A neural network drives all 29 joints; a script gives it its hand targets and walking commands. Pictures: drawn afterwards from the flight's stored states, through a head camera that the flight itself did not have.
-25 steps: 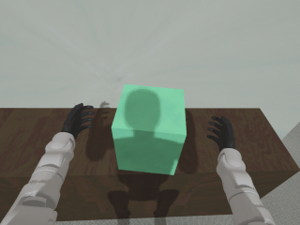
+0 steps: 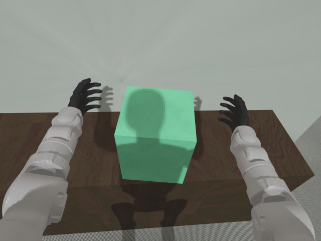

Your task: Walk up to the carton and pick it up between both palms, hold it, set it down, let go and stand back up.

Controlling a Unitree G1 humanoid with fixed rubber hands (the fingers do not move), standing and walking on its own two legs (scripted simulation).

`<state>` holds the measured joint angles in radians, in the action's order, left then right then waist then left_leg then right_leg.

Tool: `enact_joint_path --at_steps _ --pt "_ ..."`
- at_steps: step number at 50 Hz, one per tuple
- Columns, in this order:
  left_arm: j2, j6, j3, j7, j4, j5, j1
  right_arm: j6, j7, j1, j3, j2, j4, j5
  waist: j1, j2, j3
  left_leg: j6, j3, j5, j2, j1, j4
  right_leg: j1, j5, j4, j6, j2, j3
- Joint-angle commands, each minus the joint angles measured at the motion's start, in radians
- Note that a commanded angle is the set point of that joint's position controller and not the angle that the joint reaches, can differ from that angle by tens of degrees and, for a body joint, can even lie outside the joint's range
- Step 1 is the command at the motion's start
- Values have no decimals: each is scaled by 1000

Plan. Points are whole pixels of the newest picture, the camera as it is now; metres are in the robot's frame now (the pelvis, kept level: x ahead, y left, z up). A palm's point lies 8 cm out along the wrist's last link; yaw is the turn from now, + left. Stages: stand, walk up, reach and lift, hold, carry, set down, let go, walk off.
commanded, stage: reach and lift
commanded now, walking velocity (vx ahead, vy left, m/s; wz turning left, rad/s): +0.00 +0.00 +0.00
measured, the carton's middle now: (156, 136) +0.45 -0.02 -0.04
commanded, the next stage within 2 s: none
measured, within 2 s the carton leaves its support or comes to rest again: neither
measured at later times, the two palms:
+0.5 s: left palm (80, 88) +0.47 +0.19 +0.14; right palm (238, 104) +0.41 -0.23 +0.14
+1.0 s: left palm (88, 113) +0.47 +0.18 +0.05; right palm (223, 128) +0.41 -0.22 +0.03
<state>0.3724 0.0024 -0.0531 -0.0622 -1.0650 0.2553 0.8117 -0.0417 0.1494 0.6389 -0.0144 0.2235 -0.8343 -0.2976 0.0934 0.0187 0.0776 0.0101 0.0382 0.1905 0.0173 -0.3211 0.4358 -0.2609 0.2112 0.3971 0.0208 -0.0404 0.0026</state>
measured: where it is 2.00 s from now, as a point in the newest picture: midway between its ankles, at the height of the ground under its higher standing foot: outside the picture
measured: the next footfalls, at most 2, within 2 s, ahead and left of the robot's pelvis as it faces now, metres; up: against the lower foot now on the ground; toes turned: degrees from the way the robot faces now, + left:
none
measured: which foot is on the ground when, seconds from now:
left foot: down 0.00-1.00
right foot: down 0.00-1.00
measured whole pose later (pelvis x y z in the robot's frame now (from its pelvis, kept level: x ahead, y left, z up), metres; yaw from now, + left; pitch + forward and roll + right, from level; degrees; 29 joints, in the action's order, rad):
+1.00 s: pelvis -0.01 +0.00 -0.03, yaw +1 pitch +24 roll -2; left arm 0.35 0.32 -0.17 -0.04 -1.60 0.33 1.15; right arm 0.23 0.11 0.95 -0.01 0.21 -1.31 -0.31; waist 0.12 -0.02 0.25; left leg 0.01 0.01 0.22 0.02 -0.86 0.65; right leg -0.79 0.25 0.61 0.02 -0.04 -0.04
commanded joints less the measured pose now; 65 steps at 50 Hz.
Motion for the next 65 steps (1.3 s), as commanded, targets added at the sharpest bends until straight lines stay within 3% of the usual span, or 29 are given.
enact_joint_path --at_steps 1,3,4,6,7,12,13,14,19,21,22,23,28,30,32,36,37,38,39,41,46,47,51,52,53,56,57,61,65 --pt "173 51 1 0 69 30 520 42 0 520 -22 159 92 -23 10 -62 532 -26 -41 -285 -5 334 27 -50 -383 -33 -35 25 -15" --pt "142 60 -19 -3 57 22 523 55 -4 516 -25 156 50 -18 36 -92 542 -38 -52 -332 0 375 47 -69 -413 -36 -35 21 -32" --pt "140 59 -13 -5 56 6 525 63 -1 523 -10 176 37 -31 17 -109 573 -42 -55 -370 6 389 56 -78 -420 -32 -27 11 -33" --pt "171 54 13 -1 -30 -2 580 58 -3 581 -2 191 -7 -49 -11 -80 536 -30 -45 -315 -3 344 53 -101 -380 -38 -30 21 -16" --pt "155 49 -12 -3 -59 1 575 56 -3 564 -10 204 -69 -36 17 -89 518 -39 -51 -314 2 343 53 -102 -380 -33 -28 17 -28" --pt "202 94 -20 7 -71 52 682 70 -6 686 -3 207 -66 -49 14 -48 629 -24 -55 -305 -11 301 56 -92 -426 -15 -44 19 -20" --pt "164 85 -73 2 -97 54 680 61 0 653 -22 215 -129 -39 72 -81 589 -31 -66 -276 -1 312 56 -140 -383 -24 -38 22 -32" --pt "160 86 -87 -1 -115 65 680 63 -4 670 23 196 -124 -63 32 -106 588 -30 -63 -307 -6 311 60 -144 -406 -21 -34 29 -25" --pt "161 107 -158 15 -182 146 825 57 -27 813 -11 235 -173 -71 76 -107 674 -35 -73 -240 1 305 76 -219 -298 -16 -27 17 -63" --pt "159 123 -162 17 -189 129 810 70 -38 807 -3 197 -166 -71 63 -132 700 -27 -61 -269 8 299 87 -237 -308 -2 -15 24 -63" --pt "185 116 -150 13 -244 123 777 65 -40 784 49 201 -187 -100 19 -121 677 -24 -59 -271 6 270 91 -229 -315 4 -25 32 -46" --pt "184 116 -153 15 -307 119 795 62 -38 787 10 221 -248 -62 47 -102 667 -30 -64 -259 13 262 89 -248 -288 6 -28 19 -58" --pt "146 168 -143 9 -280 104 761 116 -42 763 53 188 -264 -85 18 -130 703 -34 -53 -330 6 229 115 -211 -388 30 -28 25 -49" --pt "148 182 -141 6 -346 82 760 127 -46 730 20 187 -363 -64 45 -154 673 -41 -51 -325 9 226 120 -285 -342 28 -28 21 -62" --pt "131 216 -166 9 -301 97 795 167 -45 777 27 205 -285 -73 47 -155 709 -46 -58 -366 10 233 135 -289 -373 48 -29 19 -61" --pt "117 240 -145 10 -410 77 742 195 -54 720 23 188 -347 -65 46 -146 682 -44 -53 -336 15 188 162 -322 -343 65 -30 14 -66" --pt "128 266 -122 16 -332 66 759 220 -49 751 31 170 -289 -66 9 -156 777 -40 -45 -354 8 164 180 -301 -373 77 -25 30 -54" --pt "123 268 -147 16 -385 78 778 216 -46 733 -10 194 -370 -33 65 -174 719 -53 -52 -298 11 155 186 -369 -298 86 -38 24 -68" --pt "127 284 -130 21 -369 77 794 238 -47 777 -5 181 -320 -29 36 -161 799 -53 -58 -344 15 152 194 -368 -326 88 -34 28 -69" --pt "152 337 -137 41 -245 104 859 273 -49 805 -20 193 -238 -37 48 -185 963 -54 -55 -406 12 167 225 -343 -404 120 -28 27 -67" --pt "113 346 -107 28 -352 78 754 307 -37 724 -3 155 -305 -8 49 -111 951 -44 -37 -386 -1 66 255 -298 -500 170 -54 33 -52" --pt "109 340 -93 21 -456 62 751 304 -32 717 -9 174 -359 -2 53 -101 879 -37 -46 -315 4 21 237 -339 -416 166 -59 28 -50" --pt "122 373 -102 31 -479 75 758 333 -37 738 -9 169 -364 -19 28 -100 900 -37 -44 -269 7 -37 264 -403 -339 193 -47 29 -52" --pt "99 399 -147 39 -392 94 810 348 -39 760 -31 163 -328 -16 72 -150 972 -51 -52 -291 7 -3 285 -428 -337 211 -39 29 -67" --pt "59 408 -158 48 -368 98 781 365 -45 714 -14 137 -363 -23 64 -191 981 -63 -70 -358 24 57 300 -482 -333 227 -31 20 -78" --pt "60 411 -123 46 -461 59 765 373 -54 739 -10 169 -421 -12 24 -170 919 -63 -62 -328 23 41 326 -580 -245 225 -36 20 -77" --pt "72 413 -128 46 -470 57 761 388 -50 731 2 159 -371 -24 42 -129 951 -61 -67 -356 19 23 334 -543 -293 231 -36 14 -75" --pt "81 445 -112 62 -390 47 817 412 -58 770 -1 172 -373 -36 21 -192 1044 -74 -65 -387 12 7 373 -550 -323 269 -41 7 -81" --pt "79 437 -54 68 -358 19 813 415 -41 733 -22 162 -367 1 21 -172 1091 -66 -59 -378 12 2 384 -507 -341 279 -51 13 -51"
